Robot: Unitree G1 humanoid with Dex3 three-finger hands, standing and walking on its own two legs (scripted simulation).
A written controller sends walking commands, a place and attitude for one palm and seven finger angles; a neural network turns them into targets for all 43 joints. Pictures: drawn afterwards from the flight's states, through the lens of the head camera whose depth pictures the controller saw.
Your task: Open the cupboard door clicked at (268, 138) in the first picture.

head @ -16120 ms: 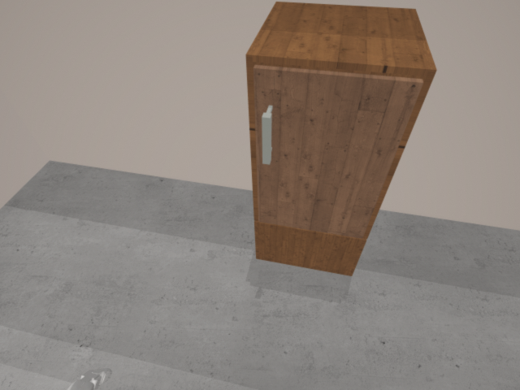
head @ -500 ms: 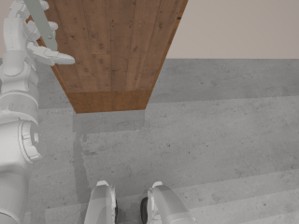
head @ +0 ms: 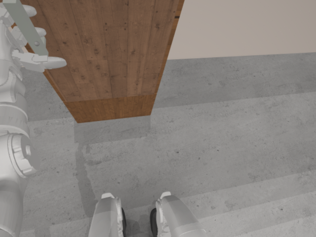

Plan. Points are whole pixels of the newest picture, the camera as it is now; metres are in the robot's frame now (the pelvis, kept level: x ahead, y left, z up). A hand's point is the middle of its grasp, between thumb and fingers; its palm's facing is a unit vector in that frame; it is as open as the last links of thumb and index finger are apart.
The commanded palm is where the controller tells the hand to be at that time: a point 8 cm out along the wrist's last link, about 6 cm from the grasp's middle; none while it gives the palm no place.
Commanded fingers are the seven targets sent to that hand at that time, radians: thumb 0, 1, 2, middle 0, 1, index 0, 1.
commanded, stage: close the thumb around the handle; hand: left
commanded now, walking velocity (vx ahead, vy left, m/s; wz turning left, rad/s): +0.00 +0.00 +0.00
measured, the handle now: (30, 25) +0.60 +0.23 +0.07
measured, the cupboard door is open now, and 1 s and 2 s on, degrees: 0 9 46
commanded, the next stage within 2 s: pull the door open along its arc in 0.52 s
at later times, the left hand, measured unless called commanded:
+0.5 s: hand (41, 43) +0.55 +0.20 +0.07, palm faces +0.05 -1.00 +0.01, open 5.6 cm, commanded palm +0.53 +0.24 +0.06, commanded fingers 0.00 0.90 0.90 -0.40 -1.35 -0.40 -1.35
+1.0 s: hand (47, 64) +0.50 +0.19 +0.07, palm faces +0.06 -1.00 +0.00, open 5.7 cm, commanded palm +0.45 +0.22 +0.06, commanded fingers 0.00 0.90 0.90 -0.40 -1.35 -0.40 -1.35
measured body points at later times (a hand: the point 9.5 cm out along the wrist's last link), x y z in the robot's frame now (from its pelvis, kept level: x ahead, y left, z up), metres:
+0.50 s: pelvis +0.01 +0.00 +0.01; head +0.17 +0.04 +0.42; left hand +0.54 +0.26 +0.07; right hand +0.00 -0.26 -0.10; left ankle +0.04 +0.09 -0.63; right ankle +0.00 -0.10 -0.63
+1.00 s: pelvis +0.01 +0.00 +0.02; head +0.14 +0.03 +0.45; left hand +0.49 +0.24 +0.07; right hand +0.01 -0.25 -0.09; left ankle +0.04 +0.09 -0.63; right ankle +0.00 -0.10 -0.63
